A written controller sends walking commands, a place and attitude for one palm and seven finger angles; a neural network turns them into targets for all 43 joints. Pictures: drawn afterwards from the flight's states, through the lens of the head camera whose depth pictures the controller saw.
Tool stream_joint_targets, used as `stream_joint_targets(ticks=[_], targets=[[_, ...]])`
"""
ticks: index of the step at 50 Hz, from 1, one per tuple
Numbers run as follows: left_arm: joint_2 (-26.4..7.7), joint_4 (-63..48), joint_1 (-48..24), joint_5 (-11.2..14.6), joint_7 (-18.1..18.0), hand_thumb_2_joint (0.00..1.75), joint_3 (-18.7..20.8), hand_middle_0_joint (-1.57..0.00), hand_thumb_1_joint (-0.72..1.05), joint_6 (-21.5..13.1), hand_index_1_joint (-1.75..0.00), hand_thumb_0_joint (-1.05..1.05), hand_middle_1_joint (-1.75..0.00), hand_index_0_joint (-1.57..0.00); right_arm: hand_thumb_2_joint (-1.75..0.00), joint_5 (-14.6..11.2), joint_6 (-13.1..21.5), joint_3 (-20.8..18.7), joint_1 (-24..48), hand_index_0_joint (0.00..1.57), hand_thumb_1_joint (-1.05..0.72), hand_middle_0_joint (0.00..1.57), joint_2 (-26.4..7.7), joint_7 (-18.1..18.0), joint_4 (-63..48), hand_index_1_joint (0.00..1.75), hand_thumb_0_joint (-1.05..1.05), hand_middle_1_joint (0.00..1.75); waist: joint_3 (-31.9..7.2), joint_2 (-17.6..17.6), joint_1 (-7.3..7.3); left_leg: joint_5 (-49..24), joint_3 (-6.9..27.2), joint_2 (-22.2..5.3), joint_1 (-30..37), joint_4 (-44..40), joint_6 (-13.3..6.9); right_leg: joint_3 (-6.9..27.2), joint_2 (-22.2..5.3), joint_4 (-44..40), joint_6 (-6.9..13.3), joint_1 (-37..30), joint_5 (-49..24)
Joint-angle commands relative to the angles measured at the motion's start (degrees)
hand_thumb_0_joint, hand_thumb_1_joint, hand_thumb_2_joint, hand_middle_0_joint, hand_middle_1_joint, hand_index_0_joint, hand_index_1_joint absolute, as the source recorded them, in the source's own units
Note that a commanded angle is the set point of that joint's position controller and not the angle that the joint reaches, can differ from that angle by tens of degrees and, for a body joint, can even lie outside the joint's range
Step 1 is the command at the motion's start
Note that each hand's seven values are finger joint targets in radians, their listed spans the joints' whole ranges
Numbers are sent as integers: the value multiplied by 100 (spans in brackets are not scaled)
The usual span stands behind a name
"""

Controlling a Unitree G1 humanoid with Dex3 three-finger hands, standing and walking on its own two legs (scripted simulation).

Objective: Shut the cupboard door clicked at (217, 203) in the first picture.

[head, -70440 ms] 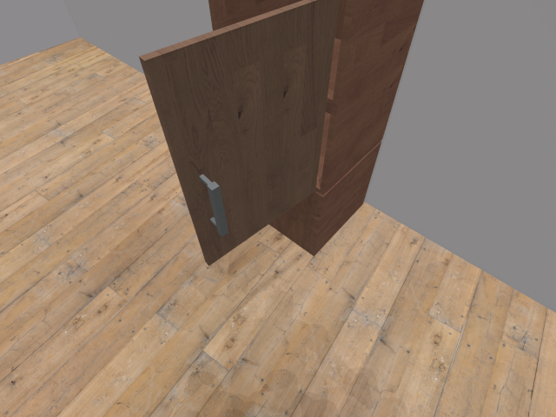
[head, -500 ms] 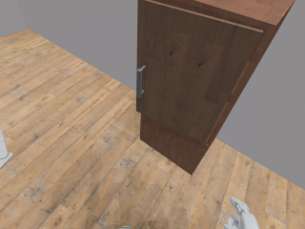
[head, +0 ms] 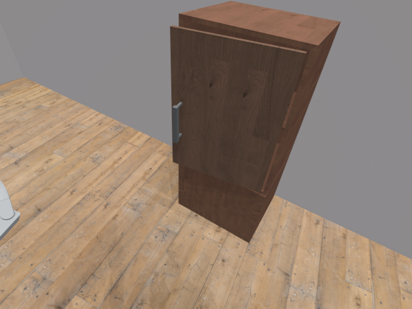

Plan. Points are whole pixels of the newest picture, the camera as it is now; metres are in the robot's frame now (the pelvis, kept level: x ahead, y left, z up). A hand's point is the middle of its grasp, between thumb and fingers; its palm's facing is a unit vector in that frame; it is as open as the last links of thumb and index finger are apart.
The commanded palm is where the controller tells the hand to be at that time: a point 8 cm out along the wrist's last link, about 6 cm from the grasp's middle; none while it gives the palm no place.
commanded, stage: stop stepping back and stand still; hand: left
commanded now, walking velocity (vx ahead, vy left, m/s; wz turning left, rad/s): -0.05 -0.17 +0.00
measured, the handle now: (177, 122) +0.83 +0.14 -0.08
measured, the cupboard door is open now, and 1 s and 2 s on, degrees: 9 9 9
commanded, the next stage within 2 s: let the arm hang, fingers relaxed in 0.58 s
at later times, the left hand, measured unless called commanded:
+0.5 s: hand out of the picture +0.17 +0.31 +0.17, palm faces +0.51 -0.81 -0.31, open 7.4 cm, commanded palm +0.10 +0.33 +0.19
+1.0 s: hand out of the picture +0.02 +0.20 -0.16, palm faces +0.03 -0.99 -0.16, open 7.0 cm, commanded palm none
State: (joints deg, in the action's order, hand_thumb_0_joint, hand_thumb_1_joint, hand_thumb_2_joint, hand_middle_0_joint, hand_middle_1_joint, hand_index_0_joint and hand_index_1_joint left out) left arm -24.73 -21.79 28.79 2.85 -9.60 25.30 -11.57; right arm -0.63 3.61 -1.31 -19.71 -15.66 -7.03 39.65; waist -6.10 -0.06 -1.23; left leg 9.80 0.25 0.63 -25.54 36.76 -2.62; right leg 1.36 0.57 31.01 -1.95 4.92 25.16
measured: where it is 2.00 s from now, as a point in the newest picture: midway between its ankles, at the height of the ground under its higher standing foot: outside the picture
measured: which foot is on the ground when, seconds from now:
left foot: down 0.00-0.24, up 0.26-0.34, down 0.36-1.00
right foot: down 0.00-0.40, up 0.42-0.58, down 0.60-1.00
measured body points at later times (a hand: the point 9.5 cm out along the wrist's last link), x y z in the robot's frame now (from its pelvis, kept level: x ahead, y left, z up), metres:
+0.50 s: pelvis -0.05 +0.04 +0.01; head -0.08 +0.05 +0.46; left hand +0.13 +0.35 +0.18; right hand +0.09 -0.20 -0.07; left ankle +0.05 +0.11 -0.72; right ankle -0.07 -0.08 -0.70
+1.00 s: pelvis -0.05 +0.03 +0.01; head -0.04 +0.05 +0.46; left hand +0.02 +0.25 -0.15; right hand -0.01 -0.23 -0.13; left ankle +0.03 +0.12 -0.72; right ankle -0.06 -0.05 -0.72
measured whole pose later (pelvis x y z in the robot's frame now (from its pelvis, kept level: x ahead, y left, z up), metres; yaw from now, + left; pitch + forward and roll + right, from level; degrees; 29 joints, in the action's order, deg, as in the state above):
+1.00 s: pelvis -0.05 +0.03 +0.01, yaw +1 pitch -1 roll -1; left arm -9.6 48.3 15.8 -0.6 -1.7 1.4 3.6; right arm 2.3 -1.9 1.1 -15.9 -12.6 -0.9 52.9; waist 1.6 1.9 -2.3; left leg 10.9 -0.5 1.1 -21.7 33.6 -2.2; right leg -5.9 3.0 33.0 4.1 13.0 19.2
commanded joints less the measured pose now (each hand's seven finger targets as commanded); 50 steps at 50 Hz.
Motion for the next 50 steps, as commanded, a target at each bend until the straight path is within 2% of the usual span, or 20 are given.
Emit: stream_joint_targets(ticks=[1,3,6,8,10,13,15,17,18,20,21,23,28,33,34,37,38,40,44,50], targets=[[-881,-1804,-1036,-22,-49,90,233,-20,90,-447,-30,0,-30,-20,-90,26,720,-34,1082,20,-90,20,-491,48,-1167,30,0,30,620,-1488,34,3122,2215,-1168,445,-3267,236,-134,402,335,190,851,130],[-1115,-2363,-686,3,-53,90,467,-20,90,-493,-30,0,-30,-20,-90,78,837,-74,1059,20,-90,20,-439,123,-1161,30,0,30,37,-1291,126,3033,1980,-1158,771,-3370,400,-199,525,239,243,595,199],[-1081,-2656,437,56,-13,90,624,-20,90,-388,-30,0,-30,-20,-90,138,834,-53,1002,20,-90,20,-300,248,-1247,30,0,30,-626,-1521,112,2152,851,-723,748,-2831,623,-443,507,-536,362,-210,-72],[-1386,-2242,1162,113,-33,90,1069,-20,90,-253,-30,0,-30,-20,-90,187,676,-29,951,20,-90,20,-248,289,-1226,30,0,30,-669,-1039,98,1586,289,-416,460,-2011,555,-251,114,-1067,519,-396,-304],[-1287,-1956,1071,218,-58,90,1079,-20,90,-145,-30,0,-30,-20,-90,177,466,-82,944,20,-90,20,-215,272,-1185,30,0,30,-370,220,15,1070,6,-168,995,-527,469,633,-684,-1632,934,1043,732],[-975,-1309,434,202,-155,90,839,-20,90,39,-30,0,-30,-20,-90,148,196,-79,828,20,-90,20,-285,210,-1043,30,0,30,463,700,-65,947,115,-207,441,1067,416,1746,-1570,-2036,1453,2131,1825],[-860,-992,-428,71,-184,90,447,-20,90,31,-30,0,-30,-20,-90,85,218,-5,910,20,-90,20,-290,179,-1024,30,0,30,1046,771,-148,1075,206,-418,490,626,259,1290,-1444,-1712,1189,2397,1613],[-790,-828,-1039,-52,-169,90,168,-20,90,14,-30,0,-30,-20,-90,84,315,2,976,20,-90,20,-347,102,-959,30,0,30,1182,231,-140,1305,121,-391,994,-469,118,527,-813,-983,784,2435,1299],[-679,-1015,-1406,-60,-134,90,-24,-20,90,1,-30,0,-30,-20,-90,45,384,-14,1043,20,-90,20,-439,58,-1024,30,0,30,1237,-428,-136,1571,561,-594,1037,-1119,36,190,-463,-425,590,2405,945],[-794,-1459,-1406,-61,-120,90,81,-20,90,-119,-30,0,-30,-20,-90,37,526,68,1125,20,-90,20,-397,70,-1077,30,0,30,918,-1566,-69,3817,2513,-1565,721,-3005,-146,-241,240,1116,219,1938,425],[-889,-1485,-1311,-69,-103,90,221,-20,90,-101,-30,0,-30,-20,-90,86,551,83,1177,20,-90,20,-357,83,-1106,30,0,30,922,-1388,-10,4243,2807,-1725,176,-3487,-41,-132,304,1616,226,1560,336],[-1065,-1989,-1185,-56,-61,90,367,-20,90,-147,-30,0,-30,-20,-90,151,632,34,1217,20,-90,20,-254,158,-1103,30,0,30,608,-885,108,3513,2407,-1634,210,-3514,167,-81,268,1570,263,1174,114],[-1002,-2000,263,-35,-64,90,622,-20,90,-101,-30,0,-30,-20,-90,168,521,6,1128,20,-90,20,-233,286,-1268,30,0,30,143,-1240,83,2449,574,-841,23,-2621,404,-439,266,-661,412,-219,-284],[-967,-1411,247,116,-121,90,770,-20,90,28,-30,0,-30,-20,-90,133,279,-73,1001,20,-90,20,-238,274,-1184,30,0,30,101,292,3,750,140,-365,809,-310,349,1465,-1148,-1858,1033,1231,396],[323,2547,-468,-460,740,90,-1881,-20,90,801,-30,0,-30,-20,-90,31,565,-202,1274,20,-90,20,-973,786,-151,30,0,30,651,4,-266,-360,228,-723,615,548,211,483,-1485,-610,981,1906,-2094],[561,3082,-718,-427,945,90,-2038,-20,90,1262,-30,0,-30,-20,-90,100,-8,-144,855,20,-90,20,-730,661,-61,30,0,30,351,557,2,-520,534,-734,717,104,50,171,-690,-104,713,1812,-1615],[522,3368,-930,-452,954,90,-2077,-20,90,1245,-30,0,-30,-20,-90,142,-57,-118,918,20,-90,20,-734,641,-85,30,0,30,475,1156,36,-613,563,-688,622,109,16,248,-682,-219,723,1751,-1678],[393,3906,-1330,-438,944,90,-2094,-20,90,1258,-30,0,-30,-20,-90,181,-159,-89,925,20,-90,20,-810,613,-42,30,0,30,615,1403,7,-726,588,-507,742,158,-32,356,-879,-349,906,1785,-1717],[427,5347,-1616,-409,872,90,-2241,-20,90,1343,-30,0,-30,-20,-90,268,-408,52,819,20,-90,20,-572,615,418,30,0,30,1074,365,-28,322,896,-525,740,-610,-60,462,-720,-870,833,1941,353],[701,7080,-992,-390,852,90,-2172,-20,90,1173,-30,0,-30,-20,-90,276,-354,62,510,20,-90,20,-259,543,1199,30,0,30,463,-1143,171,812,975,-571,520,-1567,-61,423,-569,-1012,714,472,-500]])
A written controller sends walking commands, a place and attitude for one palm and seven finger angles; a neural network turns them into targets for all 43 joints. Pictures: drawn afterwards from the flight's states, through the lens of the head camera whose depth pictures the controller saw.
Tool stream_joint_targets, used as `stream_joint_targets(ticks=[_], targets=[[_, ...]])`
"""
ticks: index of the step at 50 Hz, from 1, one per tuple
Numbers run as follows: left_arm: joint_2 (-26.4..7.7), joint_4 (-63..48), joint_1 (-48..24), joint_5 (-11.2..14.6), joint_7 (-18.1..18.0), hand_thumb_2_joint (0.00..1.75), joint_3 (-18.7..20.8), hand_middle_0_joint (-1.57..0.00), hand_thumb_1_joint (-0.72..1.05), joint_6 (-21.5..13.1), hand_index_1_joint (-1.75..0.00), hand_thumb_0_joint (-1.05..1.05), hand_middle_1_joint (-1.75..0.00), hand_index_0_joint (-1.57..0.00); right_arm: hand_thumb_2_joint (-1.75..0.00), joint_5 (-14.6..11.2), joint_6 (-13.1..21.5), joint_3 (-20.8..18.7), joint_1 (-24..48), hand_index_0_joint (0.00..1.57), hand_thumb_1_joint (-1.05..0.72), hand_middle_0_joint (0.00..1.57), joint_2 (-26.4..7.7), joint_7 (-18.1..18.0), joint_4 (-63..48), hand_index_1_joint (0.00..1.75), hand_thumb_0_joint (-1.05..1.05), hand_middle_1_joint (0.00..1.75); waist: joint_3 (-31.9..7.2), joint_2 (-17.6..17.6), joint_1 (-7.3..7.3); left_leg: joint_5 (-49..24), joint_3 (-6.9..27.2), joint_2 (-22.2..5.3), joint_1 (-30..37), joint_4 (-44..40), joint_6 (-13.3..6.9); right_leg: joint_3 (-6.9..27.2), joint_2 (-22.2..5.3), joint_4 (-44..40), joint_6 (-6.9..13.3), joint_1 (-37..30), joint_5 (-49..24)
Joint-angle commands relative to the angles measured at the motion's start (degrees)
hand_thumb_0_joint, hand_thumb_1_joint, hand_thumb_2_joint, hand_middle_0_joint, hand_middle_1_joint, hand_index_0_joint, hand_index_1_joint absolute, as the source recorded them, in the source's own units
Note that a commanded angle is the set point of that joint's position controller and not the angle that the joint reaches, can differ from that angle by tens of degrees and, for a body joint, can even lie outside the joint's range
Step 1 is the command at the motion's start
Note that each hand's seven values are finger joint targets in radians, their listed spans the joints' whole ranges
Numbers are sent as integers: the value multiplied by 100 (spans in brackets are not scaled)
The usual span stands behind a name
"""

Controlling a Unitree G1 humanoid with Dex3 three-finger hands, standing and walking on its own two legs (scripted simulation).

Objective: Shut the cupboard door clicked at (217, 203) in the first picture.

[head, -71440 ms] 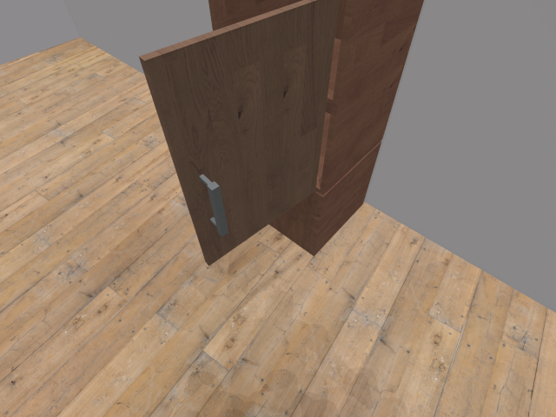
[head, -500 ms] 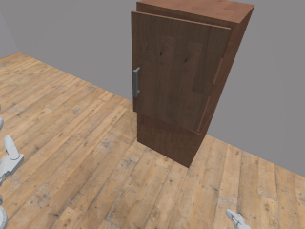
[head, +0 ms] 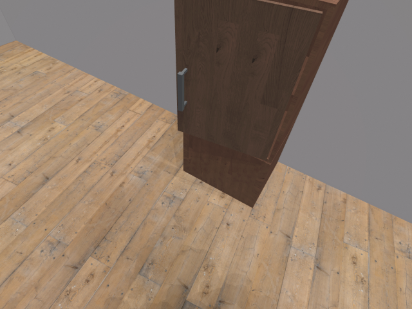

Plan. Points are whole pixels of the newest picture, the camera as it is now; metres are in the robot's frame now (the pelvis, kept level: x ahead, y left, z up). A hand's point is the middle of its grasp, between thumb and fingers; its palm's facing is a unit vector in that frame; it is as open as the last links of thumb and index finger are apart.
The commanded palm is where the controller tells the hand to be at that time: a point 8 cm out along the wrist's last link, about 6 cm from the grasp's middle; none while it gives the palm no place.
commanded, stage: let the arm hang, fingers relaxed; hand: left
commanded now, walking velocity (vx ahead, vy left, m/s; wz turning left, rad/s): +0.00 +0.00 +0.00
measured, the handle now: (183, 90) +0.88 +0.10 -0.09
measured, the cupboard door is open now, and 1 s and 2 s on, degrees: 9 9 9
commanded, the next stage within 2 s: look to check the result in 0.78 s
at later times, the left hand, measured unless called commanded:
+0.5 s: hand out of the picture +0.02 +0.19 -0.16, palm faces -0.01 -0.97 -0.23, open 7.4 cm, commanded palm none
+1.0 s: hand out of the picture +0.04 +0.18 -0.16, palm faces -0.03 -0.97 -0.22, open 7.4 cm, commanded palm none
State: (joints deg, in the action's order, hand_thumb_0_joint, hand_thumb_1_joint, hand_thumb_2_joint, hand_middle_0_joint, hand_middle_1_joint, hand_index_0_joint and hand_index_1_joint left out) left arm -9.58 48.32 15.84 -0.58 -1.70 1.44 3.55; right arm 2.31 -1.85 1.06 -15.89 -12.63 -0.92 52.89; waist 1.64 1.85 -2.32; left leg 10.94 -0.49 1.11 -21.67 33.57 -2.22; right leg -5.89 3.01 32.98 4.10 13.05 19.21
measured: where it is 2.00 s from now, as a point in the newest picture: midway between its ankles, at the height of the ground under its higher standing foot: outside the picture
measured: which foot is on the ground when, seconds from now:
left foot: down 0.00-1.00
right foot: down 0.00-1.00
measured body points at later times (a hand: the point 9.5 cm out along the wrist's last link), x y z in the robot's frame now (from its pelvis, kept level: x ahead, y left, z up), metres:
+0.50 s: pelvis +0.03 +0.00 +0.02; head +0.02 -0.01 +0.47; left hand +0.02 +0.24 -0.14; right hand +0.04 -0.22 -0.15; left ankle +0.08 +0.09 -0.73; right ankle -0.01 -0.07 -0.73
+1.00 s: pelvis +0.04 +0.00 +0.02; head +0.05 -0.01 +0.47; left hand +0.04 +0.23 -0.14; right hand +0.02 -0.24 -0.14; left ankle +0.08 +0.09 -0.73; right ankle -0.01 -0.07 -0.73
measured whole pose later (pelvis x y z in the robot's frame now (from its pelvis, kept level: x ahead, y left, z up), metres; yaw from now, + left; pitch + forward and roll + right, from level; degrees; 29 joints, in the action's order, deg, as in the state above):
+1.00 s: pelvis +0.04 +0.00 +0.02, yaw -2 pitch -2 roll +0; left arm -10.2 65.4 17.0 -0.6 -1.8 0.1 -0.4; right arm 1.0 -0.2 0.7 -15.6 -10.5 -2.3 66.0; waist 2.2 -0.1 -0.7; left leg 9.2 -2.7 1.3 -11.0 21.7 -1.9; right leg -2.8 3.2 19.4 3.8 2.5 15.5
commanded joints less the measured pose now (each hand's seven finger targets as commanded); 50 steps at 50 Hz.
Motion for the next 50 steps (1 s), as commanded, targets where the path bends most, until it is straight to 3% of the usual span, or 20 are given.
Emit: stream_joint_targets(ticks=[1,2,4,8,15,23,30,36,50], targets=[[-842,259,359,-28,67,90,188,-20,90,-362,-30,0,-30,-20,-90,-43,207,-168,62,20,-90,20,-506,-77,-9,30,0,30,-453,-1335,283,508,1016,-632,205,-1270,-93,1118,-822,-1222,108,-532,-153],[-829,424,391,-12,70,90,167,-20,90,-390,-30,0,-30,-20,-90,-61,227,-167,12,20,-90,20,-498,-91,94,30,0,30,-545,-1234,294,268,966,-639,300,-1232,-87,1132,-854,-1287,115,-650,-352],[-838,701,346,-8,65,90,123,-20,90,-438,-30,0,-30,-20,-90,-110,264,-186,-120,20,-90,20,-552,-122,272,30,0,30,-519,-713,244,-406,894,-704,611,-1119,-82,1098,-896,-1436,107,-649,-770],[-827,1146,408,12,35,90,59,-20,90,-463,-30,0,-30,-20,-90,-165,274,-204,-264,20,-90,20,-605,-159,610,30,0,30,-295,-382,207,-861,798,-763,1009,-1145,-94,1030,-896,-1594,83,-508,-1019],[-690,1546,557,10,-3,90,-27,-20,90,-417,-30,0,-30,-20,-90,-155,193,-174,-274,20,-90,20,-494,-164,923,30,0,30,355,7,170,-187,687,-721,1054,-1424,-78,1044,-875,-1830,40,-92,-370],[-699,1577,576,-12,-31,90,-33,-20,90,-448,-30,0,-30,-20,-90,-158,233,-163,-116,20,-90,20,-485,-147,1000,30,0,30,231,-69,205,-608,634,-723,1236,-1446,-89,1061,-879,-1766,-19,-184,-762],[-632,1542,492,-9,-39,90,-30,-20,90,-445,-30,0,-30,-20,-90,-140,231,-138,-71,20,-90,20,-365,-141,1053,30,0,30,429,-158,204,-566,595,-677,1151,-1493,-48,1076,-904,-1815,-52,-183,-793],[-664,1510,437,0,-39,90,-5,-20,90,-460,-30,0,-30,-20,-90,-139,258,-140,-76,20,-90,20,-391,-151,1066,30,0,30,281,-254,215,-761,581,-682,1202,-1465,-43,1079,-917,-1811,-49,-383,-1022],[-735,1557,455,14,-55,90,6,-20,90,-465,-30,0,-30,-20,-90,-156,257,-149,-125,20,-90,20,-491,-176,1110,30,0,30,174,-143,212,-1027,522,-704,1377,-1353,-62,1039,-939,-1798,-69,-570,-1488]])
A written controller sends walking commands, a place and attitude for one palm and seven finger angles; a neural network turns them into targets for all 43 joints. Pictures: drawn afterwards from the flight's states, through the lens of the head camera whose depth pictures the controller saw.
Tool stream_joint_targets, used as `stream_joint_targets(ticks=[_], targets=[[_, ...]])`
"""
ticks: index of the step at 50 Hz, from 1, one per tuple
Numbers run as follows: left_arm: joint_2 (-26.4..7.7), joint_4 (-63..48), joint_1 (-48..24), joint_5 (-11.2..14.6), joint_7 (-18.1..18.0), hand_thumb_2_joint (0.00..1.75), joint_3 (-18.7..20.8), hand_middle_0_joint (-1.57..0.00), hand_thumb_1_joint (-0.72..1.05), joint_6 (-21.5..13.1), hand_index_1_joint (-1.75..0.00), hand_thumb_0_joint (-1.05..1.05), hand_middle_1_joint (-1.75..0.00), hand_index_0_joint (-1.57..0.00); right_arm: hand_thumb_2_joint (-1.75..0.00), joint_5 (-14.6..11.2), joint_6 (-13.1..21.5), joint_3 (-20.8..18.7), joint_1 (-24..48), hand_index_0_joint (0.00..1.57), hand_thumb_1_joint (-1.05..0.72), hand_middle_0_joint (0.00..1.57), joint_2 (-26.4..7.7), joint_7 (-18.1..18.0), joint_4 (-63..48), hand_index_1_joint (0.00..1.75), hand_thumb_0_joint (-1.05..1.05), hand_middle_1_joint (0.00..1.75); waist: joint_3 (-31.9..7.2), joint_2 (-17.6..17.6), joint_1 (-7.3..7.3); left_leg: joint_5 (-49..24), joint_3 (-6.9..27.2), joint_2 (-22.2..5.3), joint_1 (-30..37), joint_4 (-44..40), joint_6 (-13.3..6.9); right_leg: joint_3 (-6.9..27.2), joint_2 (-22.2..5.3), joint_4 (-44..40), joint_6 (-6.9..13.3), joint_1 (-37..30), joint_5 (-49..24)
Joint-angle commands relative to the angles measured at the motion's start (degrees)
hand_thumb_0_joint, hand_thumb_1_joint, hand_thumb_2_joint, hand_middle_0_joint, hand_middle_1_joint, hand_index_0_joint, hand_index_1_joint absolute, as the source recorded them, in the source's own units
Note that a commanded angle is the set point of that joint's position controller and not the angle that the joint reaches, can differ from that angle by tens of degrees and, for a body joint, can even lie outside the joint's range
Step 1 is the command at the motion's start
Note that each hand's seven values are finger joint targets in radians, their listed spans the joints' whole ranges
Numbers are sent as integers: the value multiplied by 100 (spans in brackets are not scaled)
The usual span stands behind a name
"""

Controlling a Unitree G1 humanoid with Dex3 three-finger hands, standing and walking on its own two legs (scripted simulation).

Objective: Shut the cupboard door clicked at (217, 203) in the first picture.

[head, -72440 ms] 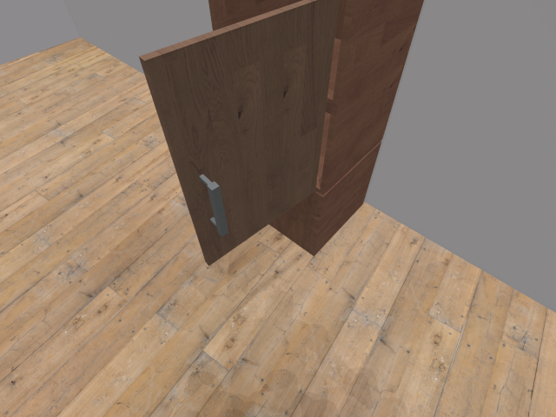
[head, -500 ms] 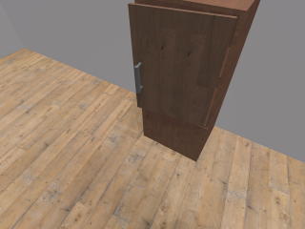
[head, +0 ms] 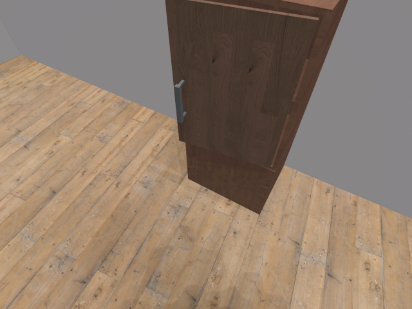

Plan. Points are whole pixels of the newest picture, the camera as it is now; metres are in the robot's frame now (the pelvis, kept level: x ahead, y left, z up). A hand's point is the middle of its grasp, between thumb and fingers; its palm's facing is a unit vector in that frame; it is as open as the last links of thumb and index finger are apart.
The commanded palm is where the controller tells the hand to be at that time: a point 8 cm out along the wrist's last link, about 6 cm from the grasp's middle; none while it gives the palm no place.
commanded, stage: look to check the result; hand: left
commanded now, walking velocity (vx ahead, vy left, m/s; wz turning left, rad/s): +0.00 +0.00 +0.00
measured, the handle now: (181, 101) +0.83 +0.13 -0.10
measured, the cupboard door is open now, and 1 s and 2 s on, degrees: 9 9 9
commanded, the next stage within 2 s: turn to face it in 0.40 s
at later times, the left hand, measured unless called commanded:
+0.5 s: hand out of the picture +0.01 +0.18 -0.18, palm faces +0.01 -0.97 -0.22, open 7.4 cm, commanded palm none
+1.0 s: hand out of the picture +0.04 +0.19 -0.18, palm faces -0.12 -0.97 -0.23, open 7.4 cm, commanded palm none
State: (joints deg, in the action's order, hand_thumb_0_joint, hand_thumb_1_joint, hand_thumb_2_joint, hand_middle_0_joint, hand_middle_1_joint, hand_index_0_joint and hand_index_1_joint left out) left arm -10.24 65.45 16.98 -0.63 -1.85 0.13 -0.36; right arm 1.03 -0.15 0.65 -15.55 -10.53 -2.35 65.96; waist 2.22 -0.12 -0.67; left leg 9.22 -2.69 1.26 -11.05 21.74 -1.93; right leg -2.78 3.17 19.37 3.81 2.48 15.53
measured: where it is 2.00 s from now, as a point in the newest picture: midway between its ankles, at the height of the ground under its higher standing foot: outside the picture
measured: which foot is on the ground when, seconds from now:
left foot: down 0.00-1.00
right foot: down 0.00-1.00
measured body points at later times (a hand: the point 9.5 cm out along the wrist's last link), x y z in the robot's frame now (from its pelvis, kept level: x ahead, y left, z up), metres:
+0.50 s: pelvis +0.01 +0.00 +0.00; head +0.01 +0.00 +0.45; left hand +0.01 +0.24 -0.16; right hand +0.03 -0.24 -0.16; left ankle +0.03 +0.10 -0.74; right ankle -0.05 -0.07 -0.74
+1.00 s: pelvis +0.00 +0.00 -0.01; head +0.03 -0.01 +0.43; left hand +0.04 +0.24 -0.17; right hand -0.03 -0.24 -0.17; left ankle +0.03 +0.10 -0.74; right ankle -0.05 -0.07 -0.74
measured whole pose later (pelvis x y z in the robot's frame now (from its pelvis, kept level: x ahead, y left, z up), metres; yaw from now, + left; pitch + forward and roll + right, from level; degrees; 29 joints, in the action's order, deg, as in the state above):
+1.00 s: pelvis +0.00 +0.00 -0.01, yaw -9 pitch +1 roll +1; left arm -9.9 59.0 15.1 -1.7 -0.9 3.0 2.5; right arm 1.3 -2.3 -2.3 -14.0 -10.5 -2.9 60.5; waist 3.8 -0.4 -0.2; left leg 15.5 -10.7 -2.6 -17.1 32.0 -2.0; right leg 5.0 5.6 32.9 3.7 12.8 20.2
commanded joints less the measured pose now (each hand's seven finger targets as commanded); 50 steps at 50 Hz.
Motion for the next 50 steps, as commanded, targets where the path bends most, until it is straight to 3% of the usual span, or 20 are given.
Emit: stream_joint_targets(ticks=[1,19,26,30,33,40,47,50], targets=[[-693,-158,321,21,-39,90,133,-20,90,-73,-30,0,-30,-20,-90,-32,85,-106,-169,20,-90,20,-718,-32,-198,30,0,30,133,66,39,-844,756,-720,299,-188,-90,732,-947,-433,-37,484,-1087],[-751,-160,306,1,-62,90,134,-20,90,-82,-30,0,-30,-20,-90,-35,82,-121,6,20,-90,20,-783,-36,-227,30,0,30,145,79,37,-1055,680,-729,454,-154,-90,731,-982,-448,-132,413,-1642],[-760,-176,282,6,-55,90,136,-20,90,-80,-30,0,-30,-20,-90,-34,73,-114,24,20,-90,20,-776,-30,-223,30,0,30,216,91,39,-907,696,-715,407,-202,-75,746,-975,-514,-153,417,-1448],[-524,-187,401,6,-68,90,134,-20,90,26,-30,0,-30,-20,-90,-22,-2,-109,-170,20,-90,20,-516,-69,-199,30,0,30,201,92,13,-930,472,-790,473,34,-9,889,-932,-335,-148,584,-1782],[-607,-295,382,-21,-55,90,237,-20,90,92,-30,0,-30,-20,-90,-23,-54,-194,-198,20,-90,20,-605,-100,-291,30,0,30,31,114,2,-897,314,-871,435,297,13,1032,-895,-41,-58,660,-1999],[-624,-657,252,-68,22,90,397,-20,90,217,-30,0,-30,-20,-90,-7,-131,-374,-117,20,-90,20,-718,-131,-619,30,0,30,134,-113,4,-268,346,-1165,117,410,-106,1249,-661,563,28,1250,-1392],[-564,-898,250,-98,70,90,444,-20,90,222,-30,0,-30,-20,-90,10,-102,-461,3,20,-90,20,-860,-101,-853,30,0,30,-131,-334,118,251,554,-1523,-55,173,-320,1211,-393,1181,-23,1467,-849],[-615,-950,256,-122,67,90,451,-20,90,211,-30,0,-30,-20,-90,7,-114,-483,151,20,-90,20,-838,-74,-968,30,0,30,-148,7,163,532,347,-1378,-282,405,-229,1463,-483,1005,-7,1420,-945]])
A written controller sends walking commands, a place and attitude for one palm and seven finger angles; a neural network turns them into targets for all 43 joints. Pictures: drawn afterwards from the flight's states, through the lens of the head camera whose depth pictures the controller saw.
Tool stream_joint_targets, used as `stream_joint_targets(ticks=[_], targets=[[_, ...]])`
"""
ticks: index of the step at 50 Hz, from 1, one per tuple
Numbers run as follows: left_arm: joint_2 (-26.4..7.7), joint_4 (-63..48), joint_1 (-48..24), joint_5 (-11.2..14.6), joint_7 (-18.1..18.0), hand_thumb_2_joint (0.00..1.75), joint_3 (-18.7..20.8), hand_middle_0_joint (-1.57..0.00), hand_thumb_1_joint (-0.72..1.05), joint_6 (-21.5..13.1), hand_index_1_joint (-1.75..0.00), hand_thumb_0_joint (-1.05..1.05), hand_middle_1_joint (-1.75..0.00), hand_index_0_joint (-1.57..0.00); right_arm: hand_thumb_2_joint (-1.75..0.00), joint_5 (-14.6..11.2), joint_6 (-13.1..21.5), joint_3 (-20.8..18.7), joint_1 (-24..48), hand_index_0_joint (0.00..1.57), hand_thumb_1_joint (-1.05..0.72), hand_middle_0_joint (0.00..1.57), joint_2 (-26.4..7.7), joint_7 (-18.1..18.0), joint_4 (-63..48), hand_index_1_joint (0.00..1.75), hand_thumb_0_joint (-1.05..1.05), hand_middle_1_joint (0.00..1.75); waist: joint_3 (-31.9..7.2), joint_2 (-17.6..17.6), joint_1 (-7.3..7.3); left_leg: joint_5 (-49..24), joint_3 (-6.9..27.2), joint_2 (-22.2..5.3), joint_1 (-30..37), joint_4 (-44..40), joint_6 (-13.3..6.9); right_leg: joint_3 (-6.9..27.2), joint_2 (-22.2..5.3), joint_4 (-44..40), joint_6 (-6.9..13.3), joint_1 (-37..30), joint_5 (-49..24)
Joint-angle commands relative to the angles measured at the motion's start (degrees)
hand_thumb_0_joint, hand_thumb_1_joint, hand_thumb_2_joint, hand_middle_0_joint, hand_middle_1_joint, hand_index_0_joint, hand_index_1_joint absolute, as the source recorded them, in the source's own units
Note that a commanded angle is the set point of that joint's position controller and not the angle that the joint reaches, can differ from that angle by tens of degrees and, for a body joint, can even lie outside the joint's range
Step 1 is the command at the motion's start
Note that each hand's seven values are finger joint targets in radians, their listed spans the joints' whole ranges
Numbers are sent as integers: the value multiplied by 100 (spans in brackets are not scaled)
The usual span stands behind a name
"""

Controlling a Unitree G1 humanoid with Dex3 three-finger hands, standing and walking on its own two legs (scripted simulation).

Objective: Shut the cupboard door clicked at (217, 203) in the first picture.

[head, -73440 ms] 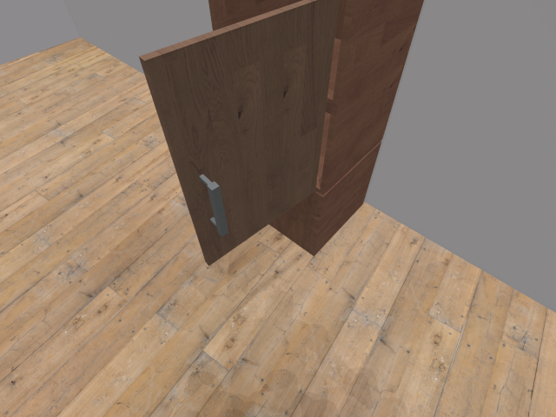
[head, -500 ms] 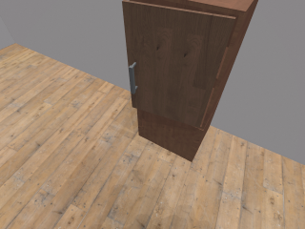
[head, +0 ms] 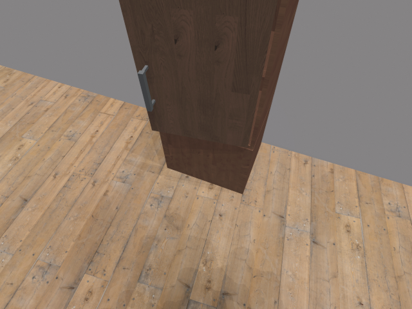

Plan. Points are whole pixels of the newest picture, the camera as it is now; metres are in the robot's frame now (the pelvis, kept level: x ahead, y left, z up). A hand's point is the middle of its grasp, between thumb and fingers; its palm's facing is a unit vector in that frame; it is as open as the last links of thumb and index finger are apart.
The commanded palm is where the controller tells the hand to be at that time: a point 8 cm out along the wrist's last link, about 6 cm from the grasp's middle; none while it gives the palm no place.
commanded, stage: turn to face it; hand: left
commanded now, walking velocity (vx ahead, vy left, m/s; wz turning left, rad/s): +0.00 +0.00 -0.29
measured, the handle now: (147, 89) +0.80 +0.26 -0.09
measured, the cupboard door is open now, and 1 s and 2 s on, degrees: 9 9 9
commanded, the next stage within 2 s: take the last steps up to it in 0.30 s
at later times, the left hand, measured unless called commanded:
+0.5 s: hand out of the picture +0.07 +0.22 -0.16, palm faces -0.09 -0.96 -0.25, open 7.4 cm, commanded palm none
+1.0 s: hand (107, 294) +0.17 +0.24 -0.16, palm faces -0.11 -0.97 -0.20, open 7.4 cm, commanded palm none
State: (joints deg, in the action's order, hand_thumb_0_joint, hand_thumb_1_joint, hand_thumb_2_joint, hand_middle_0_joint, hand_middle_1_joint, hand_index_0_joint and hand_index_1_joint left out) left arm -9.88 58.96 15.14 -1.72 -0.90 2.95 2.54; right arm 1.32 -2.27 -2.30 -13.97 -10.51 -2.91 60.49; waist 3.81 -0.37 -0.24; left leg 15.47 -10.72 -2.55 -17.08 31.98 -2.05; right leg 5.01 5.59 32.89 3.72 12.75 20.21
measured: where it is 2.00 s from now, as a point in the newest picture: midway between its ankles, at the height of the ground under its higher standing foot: (200, 288)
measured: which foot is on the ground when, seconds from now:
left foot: down 0.00-0.06, up 0.08-0.30, down 0.32-0.52, up 0.54-0.76, down 0.78-1.00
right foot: down 0.00-0.78, up 0.80-1.00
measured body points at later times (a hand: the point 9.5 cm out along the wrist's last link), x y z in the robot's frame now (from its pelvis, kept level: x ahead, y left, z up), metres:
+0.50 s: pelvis -0.01 +0.03 +0.00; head +0.03 +0.02 +0.45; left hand +0.07 +0.27 -0.14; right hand +0.03 -0.22 -0.15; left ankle +0.00 +0.16 -0.73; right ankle -0.03 -0.08 -0.73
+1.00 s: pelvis +0.11 +0.06 +0.01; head +0.13 +0.05 +0.46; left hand +0.17 +0.29 -0.14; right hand +0.02 -0.15 -0.15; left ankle +0.09 +0.16 -0.73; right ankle +0.12 -0.05 -0.69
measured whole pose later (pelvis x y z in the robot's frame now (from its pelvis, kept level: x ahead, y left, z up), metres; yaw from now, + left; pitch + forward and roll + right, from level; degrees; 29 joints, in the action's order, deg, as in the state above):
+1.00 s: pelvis +0.11 +0.06 +0.01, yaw -8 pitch +0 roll +2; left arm -9.9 59.4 14.6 -1.7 0.8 3.1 0.2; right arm 1.9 2.0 -0.6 -24.2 -8.2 -1.1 62.8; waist 2.5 0.7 -1.3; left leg 16.0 -6.9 0.8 -7.7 23.8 -2.1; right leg -3.9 -3.4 49.2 2.6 25.2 21.2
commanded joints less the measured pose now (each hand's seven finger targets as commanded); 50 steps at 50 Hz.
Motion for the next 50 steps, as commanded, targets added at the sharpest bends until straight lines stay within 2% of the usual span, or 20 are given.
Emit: stream_joint_targets(ticks=[1,4,7,13,14,16,17,20,23,24,25,26,28,32,37,38,39,40,44,50], targets=[[-720,-336,414,-17,-33,90,177,-20,90,-91,-30,0,-30,-20,-90,-26,91,-184,41,20,-90,20,-783,-2,-461,30,0,30,-303,249,125,5,935,-789,256,-354,-105,942,-887,-590,38,381,-1577],[-1075,-329,471,-9,-120,90,229,-20,90,-124,-30,0,-30,-20,-90,-44,8,-157,293,20,-90,20,-527,49,-605,30,0,30,-149,1000,231,1113,667,104,-706,1370,267,2277,-1815,-1410,520,-135,-2697],[-1058,-391,245,-21,-196,90,292,-20,90,-147,-30,0,-30,-20,-90,-79,57,-152,278,20,-90,20,-507,21,-700,30,0,30,-334,684,139,1461,1330,60,-1296,2330,282,2181,-1939,-927,1139,-931,-4328],[-1049,-490,-61,19,-137,90,316,-20,90,-120,-30,0,-30,-20,-90,-100,114,-111,-110,20,-90,20,-402,0,-662,30,0,30,-438,552,-135,139,1205,138,262,-195,317,1669,-1292,-564,490,-327,-3680],[-969,-535,-105,55,-115,90,289,-20,90,-107,-30,0,-30,-20,-90,-81,165,-114,-277,20,-90,20,-555,-9,-607,30,0,30,-506,333,-187,-595,1339,-86,982,-859,242,1357,-980,-371,217,200,-2985],[-610,-630,160,77,-33,90,222,-20,90,-98,-30,0,-30,-20,-90,23,198,-215,-244,20,-90,20,-1210,-64,-690,30,0,30,-549,-1098,-31,-1782,2772,-1685,1333,-1171,-566,339,-140,565,-269,999,-148],[-540,-719,95,48,-6,90,214,-20,90,-116,-30,0,-30,-20,-90,54,171,-225,-177,20,-90,20,-1261,-64,-771,30,0,30,-346,-786,-20,-1483,2775,-1963,829,-1288,-789,51,-133,1051,-332,995,752],[-603,-773,-278,18,52,90,241,-20,90,-17,-30,0,-30,-20,-90,105,187,-173,-63,20,-90,20,-1099,-61,-741,30,0,30,-96,-943,-33,-2703,2476,-1761,762,-1230,-954,-152,-428,1908,-374,1246,1062],[-399,-466,478,22,95,90,137,-20,90,-169,-30,0,-30,-20,-90,36,196,-79,192,20,-90,20,-1012,3,-680,30,0,30,-665,-526,295,-1126,1557,-914,452,-668,-429,-603,-381,-251,-338,-395,-248],[-509,-352,574,-6,78,90,121,-20,90,-228,-30,0,-30,-20,-90,-25,185,-59,93,20,-90,20,-831,52,-610,30,0,30,-551,-45,295,163,1247,-389,72,-363,-141,-218,-512,-1033,-280,-727,-390],[-862,-295,640,-30,40,90,152,-20,90,-289,-30,0,-30,-20,-90,-68,188,-16,-6,20,-90,20,-560,117,-650,30,0,30,-256,860,276,1282,832,155,-759,284,132,1217,-1437,-1728,96,-913,703],[-1264,-315,658,-15,45,90,218,-20,90,-271,-30,0,-30,-20,-90,-24,164,-22,-8,20,-90,20,-568,192,-706,30,0,30,3,1034,294,1551,622,263,-999,837,243,2147,-2234,-2336,554,-556,1850],[-1235,-307,625,-18,0,90,263,-20,90,-308,-30,0,-30,-20,-90,18,166,-84,326,20,-90,20,-646,240,-718,30,0,30,427,1226,386,1467,1015,98,-1483,1965,187,2639,-2366,-2526,948,-344,1805],[-1042,-335,403,-29,-2,90,283,-20,90,-423,-30,0,-30,-20,-90,-15,287,-59,31,20,-90,20,-428,340,-600,30,0,30,127,780,200,1031,1037,-107,-1175,1319,160,1198,-2185,-2035,814,-618,95],[-896,-196,328,29,43,90,283,-20,90,-400,-30,0,-30,-20,-90,-15,401,-26,-924,20,-90,20,-391,332,-226,30,0,30,9,499,-159,76,506,212,1064,-577,191,81,-1601,-1350,304,640,674],[-692,-221,374,13,79,90,250,-20,90,-369,-30,0,-30,-20,-90,3,415,-92,-1397,20,-90,20,-610,281,-77,30,0,30,-123,-272,-306,590,1065,-115,1756,-817,11,-233,-1223,-533,135,1254,849],[-429,-354,270,37,111,90,190,-20,90,-362,-30,0,-30,-20,-90,95,421,-193,-1979,20,-90,20,-1035,208,72,30,0,30,-121,-1386,-500,1318,2516,-1170,2135,-1473,-495,-949,-602,945,-88,2028,948],[-343,-593,-171,18,117,90,129,-20,90,-417,-30,0,-30,-20,-90,116,411,-213,-2423,20,-90,20,-1148,158,139,30,0,30,3,-1418,-682,1511,3683,-1825,2157,-2017,-1048,-1008,-445,2190,-82,2653,1302],[-343,-478,-312,10,176,90,121,-20,90,-421,-30,0,-30,-20,-90,40,482,-31,-1301,20,-90,20,-719,140,-79,30,0,30,388,-605,-139,899,2715,-1516,762,-2275,-1048,-532,-1097,2750,-58,2281,362],[-93,-429,-193,17,175,90,50,-20,90,-390,-30,0,-30,-20,-90,15,505,4,-1290,20,-90,20,-597,157,162,30,0,30,185,-532,8,-176,1535,-1059,629,-1984,-940,-1072,-831,881,-174,1039,-222]])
